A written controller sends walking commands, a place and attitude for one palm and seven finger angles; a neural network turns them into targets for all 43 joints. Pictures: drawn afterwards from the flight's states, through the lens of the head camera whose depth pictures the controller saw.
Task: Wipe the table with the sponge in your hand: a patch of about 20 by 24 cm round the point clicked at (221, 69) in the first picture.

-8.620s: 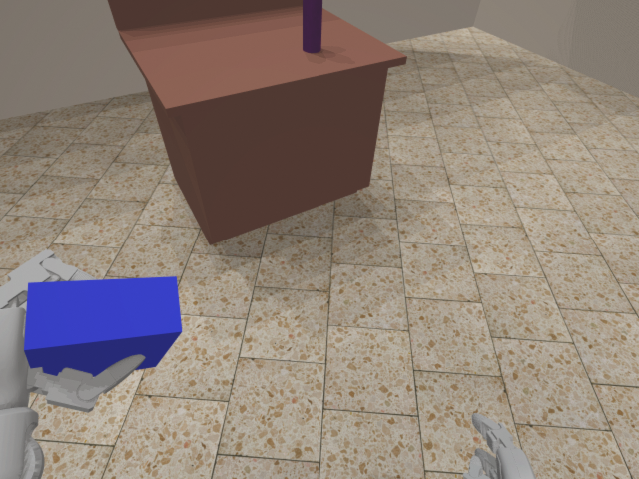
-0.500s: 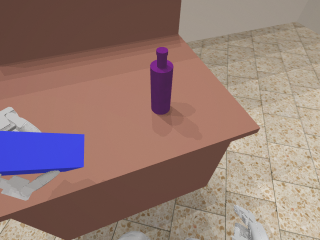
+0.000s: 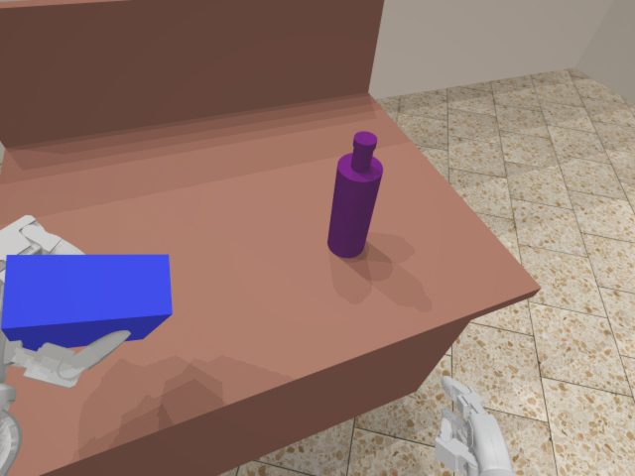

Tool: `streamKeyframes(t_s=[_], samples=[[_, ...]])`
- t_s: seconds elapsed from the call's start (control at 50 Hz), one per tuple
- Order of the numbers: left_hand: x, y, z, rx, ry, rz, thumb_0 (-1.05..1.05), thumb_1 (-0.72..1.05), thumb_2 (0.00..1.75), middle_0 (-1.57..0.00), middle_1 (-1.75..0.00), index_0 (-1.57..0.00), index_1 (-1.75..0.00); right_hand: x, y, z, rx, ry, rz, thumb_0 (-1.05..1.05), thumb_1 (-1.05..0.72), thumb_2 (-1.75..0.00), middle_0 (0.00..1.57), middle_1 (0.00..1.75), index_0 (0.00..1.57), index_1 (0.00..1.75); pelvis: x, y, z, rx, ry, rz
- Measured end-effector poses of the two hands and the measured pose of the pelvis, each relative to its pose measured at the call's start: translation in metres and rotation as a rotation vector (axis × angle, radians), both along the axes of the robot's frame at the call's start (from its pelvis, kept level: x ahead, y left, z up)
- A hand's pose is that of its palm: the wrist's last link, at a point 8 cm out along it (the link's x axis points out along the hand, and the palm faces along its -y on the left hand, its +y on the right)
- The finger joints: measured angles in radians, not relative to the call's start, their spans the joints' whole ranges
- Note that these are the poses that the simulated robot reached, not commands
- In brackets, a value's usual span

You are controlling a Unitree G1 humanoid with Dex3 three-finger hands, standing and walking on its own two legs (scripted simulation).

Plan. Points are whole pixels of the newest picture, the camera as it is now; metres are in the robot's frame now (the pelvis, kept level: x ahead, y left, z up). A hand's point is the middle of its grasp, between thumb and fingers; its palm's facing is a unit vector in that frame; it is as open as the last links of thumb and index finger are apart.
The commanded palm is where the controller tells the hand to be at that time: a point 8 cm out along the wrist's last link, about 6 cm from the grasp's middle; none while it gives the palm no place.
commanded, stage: come to a stop and stand still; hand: left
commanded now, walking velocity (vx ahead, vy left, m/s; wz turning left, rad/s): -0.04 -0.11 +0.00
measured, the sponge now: (111, 305) +0.23 +0.22 +0.15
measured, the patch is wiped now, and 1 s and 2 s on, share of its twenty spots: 0.00 0.00 0.00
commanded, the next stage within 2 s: look again from close up in 1.76 s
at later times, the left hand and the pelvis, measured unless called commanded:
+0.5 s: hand (39, 330) +0.20 +0.27 +0.15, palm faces +0.36 -0.84 -0.42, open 9.4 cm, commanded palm +0.14 +0.30 +0.18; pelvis -0.01 +0.01 -0.01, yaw +2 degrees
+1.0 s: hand out of the picture +0.17 +0.32 +0.16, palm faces +0.44 -0.84 -0.31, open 9.4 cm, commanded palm +0.10 +0.33 +0.18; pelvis -0.04 +0.04 -0.01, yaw +3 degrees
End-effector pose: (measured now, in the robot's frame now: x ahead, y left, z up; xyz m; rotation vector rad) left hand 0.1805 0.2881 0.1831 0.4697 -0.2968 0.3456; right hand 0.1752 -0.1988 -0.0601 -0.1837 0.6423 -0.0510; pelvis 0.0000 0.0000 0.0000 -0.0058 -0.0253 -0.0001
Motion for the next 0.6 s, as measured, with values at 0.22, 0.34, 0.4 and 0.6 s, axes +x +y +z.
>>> streamKeyframes(t_s=[0.22, 0.34, 0.4, 0.6], samples=[[0.000, 0.000, 0.015, 0.065, -0.018, -0.013, -0.01, -0.44, 1.00, -0.82, -1.35, -0.82, -1.35, -0.004, -0.005, -0.002, -0.030, 0.035, 0.012, 0.01, -0.90, -0.89, 0.21, 0.30, 0.21, 0.30, -0.005, -0.006, 0.001, -0.014, 0.020, 0.035], [0.006, 0.029, 0.050, 0.154, -0.219, 0.070, -0.01, -0.44, 1.00, -0.82, -1.35, -0.82, -1.35, -0.019, -0.030, -0.005, -0.097, 0.064, 0.068, 0.01, -0.90, -0.89, 0.21, 0.30, 0.21, 0.30, -0.008, -0.009, -0.004, -0.019, 0.044, 0.030], [0.001, 0.024, 0.030, 0.109, -0.171, 0.019, -0.01, -0.44, 1.00, -0.82, -1.35, -0.81, -1.35, -0.030, -0.041, -0.003, -0.114, 0.064, 0.053, 0.01, -0.90, -0.89, 0.21, 0.30, 0.21, 0.30, -0.008, -0.002, -0.005, -0.019, 0.049, 0.030], [-0.030, 0.049, -0.038, 0.018, 0.018, -0.001, -0.01, -0.44, 1.01, -0.82, -1.35, -0.81, -1.36, -0.055, -0.024, -0.005, -0.194, 0.167, 0.089, 0.01, -0.90, -0.89, 0.20, 0.30, 0.20, 0.30, -0.018, 0.019, -0.008, -0.024, 0.040, 0.058]])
